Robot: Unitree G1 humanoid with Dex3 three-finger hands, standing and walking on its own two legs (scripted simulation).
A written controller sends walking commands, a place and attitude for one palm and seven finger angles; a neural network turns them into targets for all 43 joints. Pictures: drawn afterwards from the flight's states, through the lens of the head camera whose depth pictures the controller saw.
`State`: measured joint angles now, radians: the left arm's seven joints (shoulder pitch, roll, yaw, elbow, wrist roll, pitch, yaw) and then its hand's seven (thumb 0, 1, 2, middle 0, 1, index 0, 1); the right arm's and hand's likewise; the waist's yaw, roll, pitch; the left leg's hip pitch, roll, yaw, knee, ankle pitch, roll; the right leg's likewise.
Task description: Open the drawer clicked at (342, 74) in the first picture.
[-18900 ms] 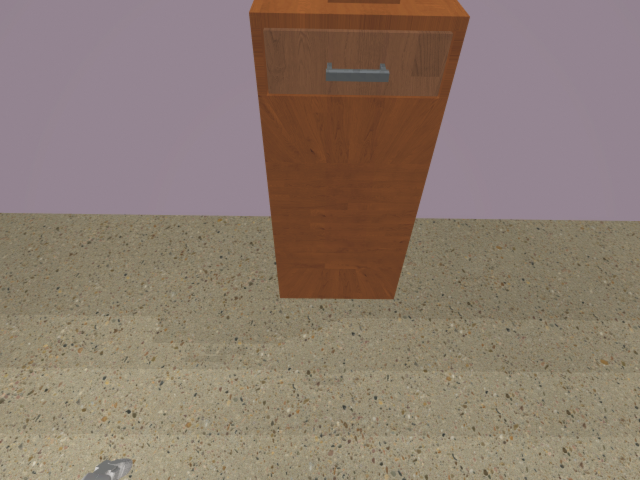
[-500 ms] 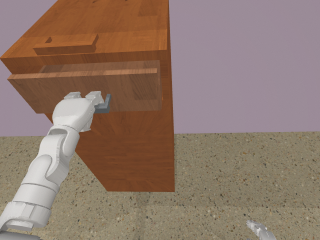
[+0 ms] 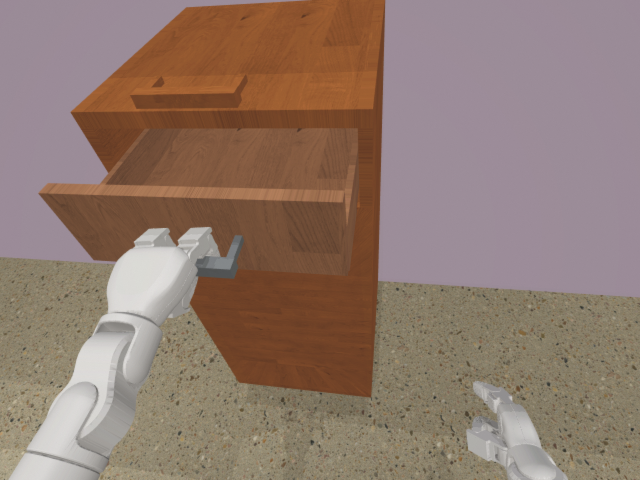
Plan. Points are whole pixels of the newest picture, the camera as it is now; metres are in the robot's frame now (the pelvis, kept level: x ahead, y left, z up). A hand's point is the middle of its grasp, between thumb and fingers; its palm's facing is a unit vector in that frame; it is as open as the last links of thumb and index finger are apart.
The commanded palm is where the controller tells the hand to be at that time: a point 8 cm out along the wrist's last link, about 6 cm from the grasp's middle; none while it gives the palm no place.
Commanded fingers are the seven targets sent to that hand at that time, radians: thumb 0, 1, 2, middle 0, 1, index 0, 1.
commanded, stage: pull the drawer open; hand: left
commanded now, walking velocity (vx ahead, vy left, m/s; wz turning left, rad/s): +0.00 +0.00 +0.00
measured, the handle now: (189, 253) +0.34 +0.22 +0.12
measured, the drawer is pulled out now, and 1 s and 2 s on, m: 0.14 0.29 0.30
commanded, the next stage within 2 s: open the thumb to release the handle in 1.08 s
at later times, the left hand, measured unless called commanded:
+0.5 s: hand (161, 337) +0.23 +0.22 +0.10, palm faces +0.05 -0.13 -0.99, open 5.7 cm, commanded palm +0.18 +0.23 +0.16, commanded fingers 0.00 0.90 0.90 -0.40 -1.35 -0.40 -1.35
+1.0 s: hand (120, 427) +0.14 +0.22 +0.10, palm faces +0.03 -0.15 -0.99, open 5.7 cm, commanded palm +0.08 +0.23 +0.16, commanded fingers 0.00 0.90 0.90 -0.40 -1.35 -0.40 -1.35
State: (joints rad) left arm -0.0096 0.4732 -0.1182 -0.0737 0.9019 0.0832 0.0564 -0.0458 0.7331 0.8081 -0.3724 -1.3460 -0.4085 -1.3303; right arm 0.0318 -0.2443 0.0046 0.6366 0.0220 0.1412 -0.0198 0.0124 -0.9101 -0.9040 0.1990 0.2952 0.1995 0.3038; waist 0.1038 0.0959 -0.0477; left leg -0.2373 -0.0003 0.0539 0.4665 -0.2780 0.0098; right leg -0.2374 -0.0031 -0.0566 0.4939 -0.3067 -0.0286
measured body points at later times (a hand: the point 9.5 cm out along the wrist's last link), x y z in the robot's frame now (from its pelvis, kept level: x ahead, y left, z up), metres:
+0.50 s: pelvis -0.01 +0.00 +0.00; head +0.00 -0.04 +0.45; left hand +0.23 +0.22 +0.15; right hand +0.17 -0.25 -0.11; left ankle -0.02 +0.11 -0.74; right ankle -0.03 -0.10 -0.74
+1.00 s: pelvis -0.01 +0.01 +0.00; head -0.01 -0.03 +0.44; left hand +0.13 +0.22 +0.15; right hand +0.23 -0.19 -0.08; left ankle -0.02 +0.11 -0.74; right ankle -0.03 -0.10 -0.74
